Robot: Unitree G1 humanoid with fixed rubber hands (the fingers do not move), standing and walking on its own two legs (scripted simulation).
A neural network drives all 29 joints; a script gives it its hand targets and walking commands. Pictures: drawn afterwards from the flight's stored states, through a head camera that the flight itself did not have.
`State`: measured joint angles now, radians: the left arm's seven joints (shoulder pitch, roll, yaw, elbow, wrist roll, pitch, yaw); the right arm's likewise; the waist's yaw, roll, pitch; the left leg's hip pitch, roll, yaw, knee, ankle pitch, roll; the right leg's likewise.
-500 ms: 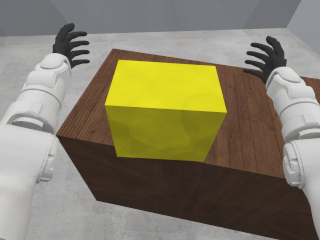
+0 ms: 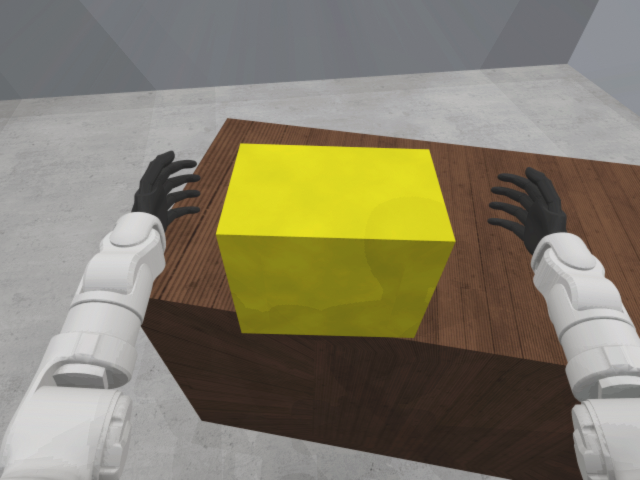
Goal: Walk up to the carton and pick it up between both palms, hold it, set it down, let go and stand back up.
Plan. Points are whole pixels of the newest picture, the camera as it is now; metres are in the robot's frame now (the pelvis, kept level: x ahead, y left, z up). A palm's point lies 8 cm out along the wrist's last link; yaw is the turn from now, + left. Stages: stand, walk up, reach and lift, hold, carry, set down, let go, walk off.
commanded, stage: set down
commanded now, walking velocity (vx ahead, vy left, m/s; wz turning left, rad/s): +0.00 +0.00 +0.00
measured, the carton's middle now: (331, 245) +0.45 -0.03 +0.03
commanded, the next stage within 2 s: let go in 1.82 s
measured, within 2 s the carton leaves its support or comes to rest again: neither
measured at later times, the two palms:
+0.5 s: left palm (144, 290) +0.35 +0.21 +0.07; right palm (539, 312) +0.30 -0.27 +0.06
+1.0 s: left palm (135, 366) +0.28 +0.22 +0.01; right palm (530, 377) +0.24 -0.26 +0.01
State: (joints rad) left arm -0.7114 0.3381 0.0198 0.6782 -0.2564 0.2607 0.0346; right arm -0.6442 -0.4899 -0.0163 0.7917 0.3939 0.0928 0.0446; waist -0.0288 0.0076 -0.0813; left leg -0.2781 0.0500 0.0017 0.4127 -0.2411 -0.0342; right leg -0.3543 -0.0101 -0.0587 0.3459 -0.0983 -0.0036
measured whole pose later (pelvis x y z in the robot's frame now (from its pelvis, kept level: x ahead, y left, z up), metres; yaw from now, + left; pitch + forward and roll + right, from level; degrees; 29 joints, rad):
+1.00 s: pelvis +0.01 +0.01 +0.00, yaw -1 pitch +0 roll -1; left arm -0.02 0.24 -0.03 0.48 -0.22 -0.12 0.08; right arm 0.01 -0.34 -0.06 0.55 0.31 -0.20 0.10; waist -0.01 0.01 -0.03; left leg -0.13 0.04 0.03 0.43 -0.29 -0.02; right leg -0.23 -0.02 -0.03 0.39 -0.15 0.01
